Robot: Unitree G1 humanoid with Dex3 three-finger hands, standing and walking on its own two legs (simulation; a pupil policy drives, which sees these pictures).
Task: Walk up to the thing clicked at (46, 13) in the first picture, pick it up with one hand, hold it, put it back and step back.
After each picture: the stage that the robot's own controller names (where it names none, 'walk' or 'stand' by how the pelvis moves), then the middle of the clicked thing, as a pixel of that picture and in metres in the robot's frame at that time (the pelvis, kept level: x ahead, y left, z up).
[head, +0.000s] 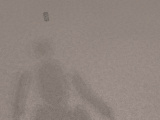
stand; (46, 16) +1.95 +0.53 -0.72
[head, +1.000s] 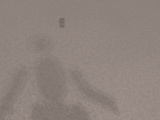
walk; (62, 22) +1.85 +0.22 -0.70
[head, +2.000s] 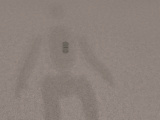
walk; (65, 47) +1.25 +0.17 -0.71
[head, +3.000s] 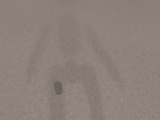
walk; (58, 88) +0.76 +0.21 -0.71
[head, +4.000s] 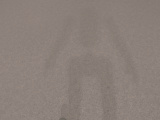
walk; out of the picture +0.45 +0.23 -0.70
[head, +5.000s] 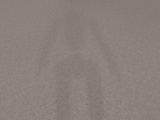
stand; out of the picture +0.34 +0.20 -0.72
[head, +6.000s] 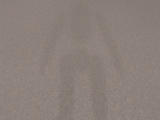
stand; out of the picture +0.35 +0.18 -0.72
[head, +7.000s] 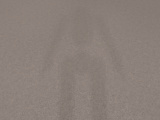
stand; out of the picture +0.32 +0.20 -0.73
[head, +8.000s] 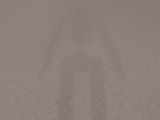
stand; out of the picture +0.31 +0.21 -0.73
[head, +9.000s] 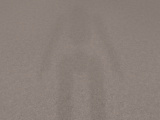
go down; out of the picture +0.31 +0.21 -0.73
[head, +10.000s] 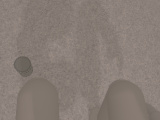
go down; (24, 67) +0.40 +0.23 -0.31
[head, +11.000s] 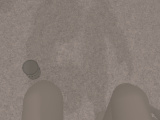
approach; (32, 70) +0.40 +0.23 -0.31
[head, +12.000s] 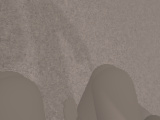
close in; out of the picture +0.39 +0.27 -0.22
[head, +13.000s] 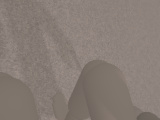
close; out of the picture +0.38 +0.28 -0.22
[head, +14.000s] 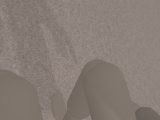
lift; out of the picture +0.37 +0.27 -0.22
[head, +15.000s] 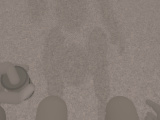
lift; (19, 84) +0.32 +0.21 -0.03
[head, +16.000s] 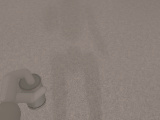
hold; (33, 92) +0.33 +0.18 -0.01
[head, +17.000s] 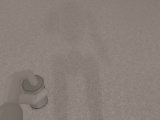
hold; (36, 93) +0.33 +0.17 +0.00
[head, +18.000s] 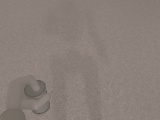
crouch; (38, 98) +0.32 +0.16 -0.02
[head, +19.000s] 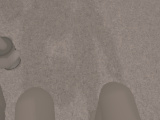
crouch; (6, 54) +0.43 +0.23 -0.10
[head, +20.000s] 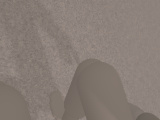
lower; out of the picture +0.41 +0.29 -0.22
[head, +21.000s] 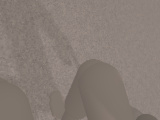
lower; out of the picture +0.41 +0.30 -0.22
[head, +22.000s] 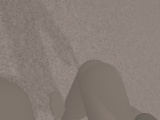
lower; out of the picture +0.41 +0.30 -0.22
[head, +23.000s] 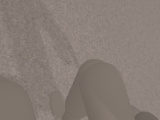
lower; out of the picture +0.40 +0.29 -0.22
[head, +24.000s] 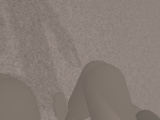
loosen; out of the picture +0.39 +0.28 -0.22
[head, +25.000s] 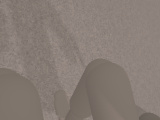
rise; out of the picture +0.39 +0.27 -0.22
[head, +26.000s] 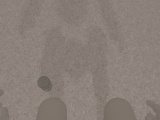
walk; (45, 84) +0.40 +0.21 -0.45
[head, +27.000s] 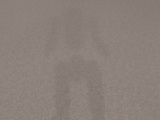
stand; out of the picture +0.34 +0.19 -0.66
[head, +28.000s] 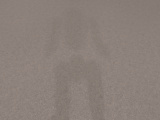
stand; out of the picture +0.35 +0.20 -0.67
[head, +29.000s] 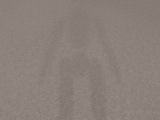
stand; out of the picture +0.36 +0.18 -0.71
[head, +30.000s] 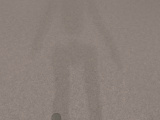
walk; (56, 119) +0.40 +0.16 -0.70
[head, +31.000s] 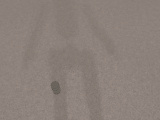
walk; (55, 88) +0.62 +0.24 -0.69
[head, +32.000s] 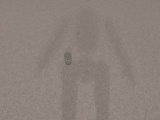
stand; (68, 58) +0.97 +0.17 -0.69
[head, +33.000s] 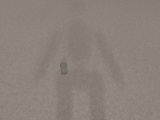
stand; (63, 68) +0.98 +0.19 -0.71
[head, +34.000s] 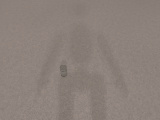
stand; (63, 71) +1.00 +0.19 -0.73
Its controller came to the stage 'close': yes
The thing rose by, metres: 0.71
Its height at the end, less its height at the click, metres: +0.00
